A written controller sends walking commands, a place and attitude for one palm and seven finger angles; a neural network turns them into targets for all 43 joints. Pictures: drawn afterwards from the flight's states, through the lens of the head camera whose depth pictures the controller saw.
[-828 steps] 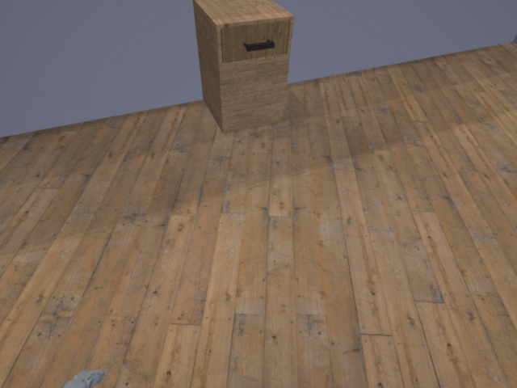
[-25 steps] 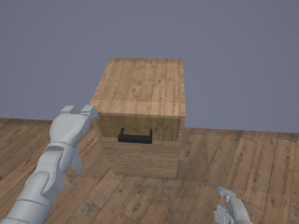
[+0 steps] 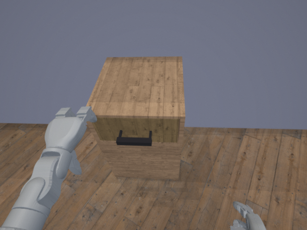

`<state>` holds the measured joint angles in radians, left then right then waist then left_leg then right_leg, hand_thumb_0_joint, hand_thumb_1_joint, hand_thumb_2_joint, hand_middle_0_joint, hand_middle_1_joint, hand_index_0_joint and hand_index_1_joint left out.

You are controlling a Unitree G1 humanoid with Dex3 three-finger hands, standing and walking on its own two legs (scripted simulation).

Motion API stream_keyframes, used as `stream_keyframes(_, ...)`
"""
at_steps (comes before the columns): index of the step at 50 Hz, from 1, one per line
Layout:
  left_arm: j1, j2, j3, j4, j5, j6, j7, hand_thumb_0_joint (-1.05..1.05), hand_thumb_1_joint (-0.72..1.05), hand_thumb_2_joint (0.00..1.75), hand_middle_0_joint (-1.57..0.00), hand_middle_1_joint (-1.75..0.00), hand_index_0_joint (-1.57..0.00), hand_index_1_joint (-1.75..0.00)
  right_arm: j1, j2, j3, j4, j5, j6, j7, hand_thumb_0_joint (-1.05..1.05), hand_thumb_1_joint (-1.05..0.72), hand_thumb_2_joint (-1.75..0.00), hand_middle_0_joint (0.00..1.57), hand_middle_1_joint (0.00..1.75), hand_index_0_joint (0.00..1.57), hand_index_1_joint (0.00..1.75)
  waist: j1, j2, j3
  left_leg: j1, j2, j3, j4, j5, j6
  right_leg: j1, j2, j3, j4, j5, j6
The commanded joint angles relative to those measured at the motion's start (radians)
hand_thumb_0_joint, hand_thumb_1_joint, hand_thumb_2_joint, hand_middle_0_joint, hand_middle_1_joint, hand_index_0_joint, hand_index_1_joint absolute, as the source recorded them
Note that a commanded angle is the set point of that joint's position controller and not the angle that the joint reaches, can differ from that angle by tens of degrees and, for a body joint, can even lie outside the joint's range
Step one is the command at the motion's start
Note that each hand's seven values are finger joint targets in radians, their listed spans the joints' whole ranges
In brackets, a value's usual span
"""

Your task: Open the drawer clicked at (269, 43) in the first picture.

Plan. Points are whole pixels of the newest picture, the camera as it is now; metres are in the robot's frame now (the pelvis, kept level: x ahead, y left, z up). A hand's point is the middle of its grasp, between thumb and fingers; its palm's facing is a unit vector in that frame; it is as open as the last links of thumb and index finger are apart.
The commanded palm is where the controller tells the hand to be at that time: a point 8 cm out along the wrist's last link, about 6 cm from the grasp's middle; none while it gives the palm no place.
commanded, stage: move the hooked fingers above the handle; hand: left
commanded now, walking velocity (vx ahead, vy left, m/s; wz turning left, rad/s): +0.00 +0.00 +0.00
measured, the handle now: (134, 137) +0.52 +0.17 -0.22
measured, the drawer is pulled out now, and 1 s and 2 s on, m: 0.00 0.00 0.00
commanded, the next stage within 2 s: none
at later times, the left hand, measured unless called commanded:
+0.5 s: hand (98, 145) +0.34 +0.23 -0.01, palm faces -0.09 -0.04 -1.00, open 13.8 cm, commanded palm +0.33 +0.22 +0.04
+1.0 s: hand (118, 145) +0.39 +0.19 -0.09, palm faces -0.11 -0.04 -0.99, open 13.8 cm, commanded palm +0.39 +0.19 -0.03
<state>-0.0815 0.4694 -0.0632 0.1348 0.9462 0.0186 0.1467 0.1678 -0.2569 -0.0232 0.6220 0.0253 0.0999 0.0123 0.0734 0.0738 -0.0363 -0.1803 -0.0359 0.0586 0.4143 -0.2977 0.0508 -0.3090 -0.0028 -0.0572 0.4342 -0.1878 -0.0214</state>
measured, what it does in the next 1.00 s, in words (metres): stands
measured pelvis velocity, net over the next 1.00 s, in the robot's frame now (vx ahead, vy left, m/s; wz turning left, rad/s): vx -0.03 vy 0.00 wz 0.00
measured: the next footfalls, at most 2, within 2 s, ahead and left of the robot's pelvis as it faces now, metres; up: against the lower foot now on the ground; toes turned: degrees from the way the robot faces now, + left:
none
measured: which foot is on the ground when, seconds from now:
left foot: down 0.00-1.00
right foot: down 0.00-1.00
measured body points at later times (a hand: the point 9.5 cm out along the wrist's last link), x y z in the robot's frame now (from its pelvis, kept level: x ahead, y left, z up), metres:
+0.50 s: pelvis -0.01 -0.01 -0.01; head +0.04 -0.03 +0.43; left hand +0.34 +0.23 +0.04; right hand +0.13 -0.26 -0.14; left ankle -0.05 +0.08 -0.74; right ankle +0.02 -0.11 -0.74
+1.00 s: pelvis -0.03 +0.00 -0.05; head +0.07 -0.01 +0.39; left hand +0.39 +0.19 -0.03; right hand +0.03 -0.27 -0.18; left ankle -0.05 +0.08 -0.74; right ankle +0.02 -0.11 -0.74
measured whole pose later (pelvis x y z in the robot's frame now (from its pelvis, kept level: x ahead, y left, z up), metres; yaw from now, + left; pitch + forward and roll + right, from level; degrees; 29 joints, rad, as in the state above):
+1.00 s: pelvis -0.03 +0.00 -0.05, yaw +0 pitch +20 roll +0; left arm -0.60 0.35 -0.09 1.00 1.13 -0.09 0.47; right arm 0.28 -0.24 -0.07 0.71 -0.03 0.08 0.01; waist -0.08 0.03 -0.16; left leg -0.78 -0.02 0.07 0.86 -0.45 0.06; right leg -0.88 -0.01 -0.06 0.82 -0.30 -0.03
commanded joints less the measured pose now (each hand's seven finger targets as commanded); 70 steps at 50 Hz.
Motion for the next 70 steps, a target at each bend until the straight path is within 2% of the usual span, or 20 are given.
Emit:
stream_keyframes(1,-0.23,0.124,0.039,-0.124,-0.011,0.017,-0.005,0.0,-0.5,0.3,-0.3,-1.2,-0.3,-1.2,-0.109,-0.114,-0.028,-0.162,0.005,-0.042,-0.008,0.0,-0.9,-0.9,0.2,0.3,0.2,0.3,-0.025,-0.102,-0.195,-0.048,0.031,-0.049,-0.044,0.355,-0.028,0.2,-0.001,0.062,-0.022,0.216,-0.031)
stream_keyframes(4,-0.255,0.125,0.042,-0.05,0.0,-0.006,-0.023,0.0,-0.5,0.3,-0.3,-1.2,-0.3,-1.2,-0.099,-0.113,-0.024,-0.161,0.003,-0.036,-0.012,0.0,-0.9,-0.9,0.2,0.3,0.2,0.3,-0.025,-0.148,-0.155,-0.094,0.023,-0.042,-0.041,0.285,-0.017,0.179,0.001,0.068,-0.026,0.167,-0.029)
stream_keyframes(7,-0.359,0.204,0.111,-0.074,0.035,-0.065,0.013,0.0,-0.5,0.3,-0.3,-1.2,-0.3,-1.2,-0.089,-0.111,-0.027,-0.161,-0.008,-0.041,-0.019,0.0,-0.9,-0.9,0.2,0.3,0.2,0.3,-0.013,-0.09,-0.214,-0.099,0.016,-0.043,-0.024,0.269,-0.014,0.183,-0.002,0.089,-0.007,0.156,-0.034)
stream_keyframes(11,-0.432,0.19,0.127,-0.07,0.07,-0.133,0.096,0.0,-0.5,0.3,-0.3,-1.2,-0.3,-1.2,-0.054,-0.093,-0.04,-0.144,-0.019,-0.055,-0.024,0.0,-0.9,-0.9,0.2,0.3,0.2,0.3,-0.017,0.014,-0.308,-0.084,0.015,-0.045,0.026,0.345,-0.025,0.154,-0.002,0.09,0.048,0.214,-0.045)
stream_keyframes(12,-0.406,0.226,0.174,-0.036,0.075,-0.131,0.118,0.0,-0.5,0.3,-0.3,-1.2,-0.3,-1.2,-0.046,-0.095,-0.045,-0.141,-0.02,-0.055,-0.025,0.0,-0.9,-0.9,0.2,0.3,0.2,0.3,-0.009,-0.005,-0.318,-0.099,0.015,-0.048,0.032,0.345,-0.025,0.158,0.002,0.093,0.052,0.216,-0.043)
stream_keyframes(19,-0.479,0.091,0.045,0.228,0.089,-0.055,0.179,0.0,-0.5,0.3,-0.3,-1.2,-0.3,-1.2,-0.01,-0.111,-0.054,-0.111,-0.007,-0.054,-0.02,0.0,-0.9,-0.9,0.2,0.3,0.2,0.3,-0.067,-0.087,-0.277,-0.218,0.017,-0.031,0.082,0.25,-0.022,0.048,-0.001,0.074,0.09,0.167,-0.032)
stream_keyframes(24,-0.591,0.059,-0.013,0.277,0.094,-0.068,0.162,0.0,-0.5,0.3,-0.3,-1.2,-0.3,-1.2,0.035,-0.123,-0.069,-0.106,-0.015,-0.046,-0.024,0.0,-0.9,-0.9,0.2,0.3,0.2,0.3,-0.093,-0.083,-0.363,-0.228,0.013,-0.034,0.132,0.252,-0.011,0.026,-0.002,0.077,0.121,0.178,-0.031)
stream_keyframes(27,-0.586,0.163,0.1,0.322,0.097,-0.119,0.184,0.0,-0.5,0.3,-0.3,-1.2,-0.3,-1.2,0.063,-0.132,-0.073,-0.099,-0.026,-0.038,-0.035,0.0,-0.9,-0.9,0.2,0.3,0.2,0.3,-0.079,-0.122,-0.4,-0.291,0.008,-0.039,0.159,0.249,-0.006,0.052,-0.002,0.088,0.152,0.205,-0.027)
stream_keyframes(31,-0.626,0.157,0.133,0.372,0.136,-0.172,0.271,0.0,-0.5,0.3,-0.3,-1.2,-0.3,-1.2,0.092,-0.12,-0.079,-0.079,-0.039,-0.036,-0.028,0.0,-0.9,-0.9,0.2,0.3,0.2,0.3,-0.078,-0.047,-0.418,-0.338,0.008,-0.04,0.2,0.274,-0.011,-0.014,-0.002,0.083,0.211,0.222,-0.036)
stream_keyframes(32,-0.63,0.201,0.18,0.4,0.15,-0.169,0.299,0.0,-0.5,0.3,-0.3,-1.2,-0.3,-1.2,0.094,-0.126,-0.081,-0.072,-0.044,-0.032,-0.025,0.0,-0.9,-0.9,0.2,0.3,0.2,0.3,-0.075,-0.063,-0.43,-0.359,0.009,-0.043,0.213,0.274,-0.011,-0.025,0.001,0.08,0.227,0.215,-0.038)
stream_keyframes(33,-0.645,0.186,0.165,0.416,0.161,-0.163,0.325,0.0,-0.5,0.3,-0.3,-1.2,-0.3,-1.2,0.099,-0.121,-0.08,-0.071,-0.047,-0.03,-0.021,0.0,-0.9,-0.9,0.2,0.3,0.2,0.3,-0.079,-0.024,-0.437,-0.37,0.007,-0.039,0.222,0.275,-0.015,-0.041,-0.001,0.08,0.24,0.216,-0.038)
stream_keyframes(37,-0.673,0.127,0.129,0.546,0.176,-0.102,0.388,0.0,-0.5,0.3,-0.3,-1.2,-0.3,-1.2,0.119,-0.128,-0.09,-0.049,-0.051,-0.03,0.0,0.0,-0.9,-0.9,0.2,0.3,0.2,0.3,-0.107,-0.047,-0.442,-0.412,0.013,-0.033,0.266,0.27,-0.018,-0.119,0.008,0.062,0.269,0.197,-0.039)
stream_keyframes(41,-0.781,0.07,0.045,0.642,0.163,-0.056,0.377,0.0,-0.5,0.3,-0.3,-1.2,-0.3,-1.2,0.149,-0.143,-0.093,-0.03,-0.044,-0.031,0.001,0.0,-0.9,-0.9,0.2,0.3,0.2,0.3,-0.154,-0.087,-0.45,-0.447,0.017,-0.031,0.288,0.198,-0.01,-0.164,0.009,0.061,0.267,0.14,-0.028)
stream_keyframes(45,-0.907,0.026,0.004,0.649,0.159,-0.099,0.356,0.0,-0.5,0.3,-0.3,-1.2,-0.3,-1.2,0.18,-0.141,-0.098,-0.01,-0.051,-0.039,-0.01,0.0,-0.9,-0.9,0.2,0.3,0.2,0.3,-0.189,-0.074,-0.499,-0.432,0.021,-0.054,0.33,0.179,-0.002,-0.239,0.008,0.056,0.294,0.095,-0.026)
stream_keyframes(50,-1.006,0.083,0.059,0.714,0.204,-0.142,0.409,0.0,-0.5,0.3,-0.3,-1.2,-0.3,-1.2,0.21,-0.139,-0.09,0.022,-0.071,-0.048,-0.012,0.0,-0.9,-0.9,0.2,0.3,0.2,0.3,-0.199,-0.025,-0.512,-0.5,0.024,-0.077,0.406,0.166,-0.006,-0.378,0.011,0.042,0.374,0.036,-0.032)
stream_keyframes(52,-1.007,0.14,0.117,0.769,0.218,-0.116,0.452,0.0,-0.5,0.3,-0.3,-1.2,-0.3,-1.2,0.206,-0.145,-0.083,0.028,-0.082,-0.047,-0.004,0.0,-0.9,-0.9,0.2,0.3,0.2,0.3,-0.186,-0.009,-0.517,-0.551,0.023,-0.077,0.43,0.166,-0.009,-0.409,0.012,0.038,0.407,0.029,-0.035)
stream_keyframes(55,-1.031,0.123,0.106,0.847,0.228,-0.044,0.499,0.0,-0.5,0.3,-0.3,-1.2,-0.3,-1.2,0.212,-0.144,-0.077,0.018,-0.084,-0.053,0.008,0.0,-0.9,-0.9,0.2,0.3,0.2,0.3,-0.198,-0.015,-0.524,-0.623,0.02,-0.07,0.463,0.149,-0.012,-0.435,0.013,0.035,0.442,0.024,-0.03)
stream_keyframes(61,-1.085,0.092,0.059,0.916,0.192,0.052,0.46,0.0,-0.5,0.3,-0.3,-1.2,-0.3,-1.2,0.241,-0.16,-0.079,0.006,-0.077,-0.058,0.016,0.0,-0.9,-0.9,0.2,0.3,0.2,0.3,-0.234,-0.022,-0.647,-0.643,0.022,-0.063,0.509,0.173,-0.006,-0.394,0.014,0.042,0.474,0.098,-0.016)
stream_keyframes(68,-1.221,0.065,0.024,0.799,0.184,-0.079,0.383,0.0,-0.5,0.3,-0.3,-1.2,-0.3,-1.2,0.306,-0.167,-0.089,0.046,-0.091,-0.077,0.0,0.0,-0.9,-0.9,0.2,0.3,0.2,0.3,-0.283,0.03,-0.725,-0.579,0.049,-0.135,0.594,0.244,-0.01,-0.548,0.017,0.03,0.547,0.086,-0.015)
stream_keyframes(70,-1.191,0.093,0.058,0.843,0.203,-0.096,0.403,0.0,-0.5,0.3,-0.3,-1.2,-0.3,-1.2,0.309,-0.169,-0.085,0.063,-0.098,-0.078,0.002,0.0,-0.9,-0.9,0.2,0.3,0.2,0.3,-0.281,0.031,-0.669,-0.631,0.05,-0.132,0.623,0.239,-0.013,-0.604,0.019,0.024,0.57,0.064,-0.019)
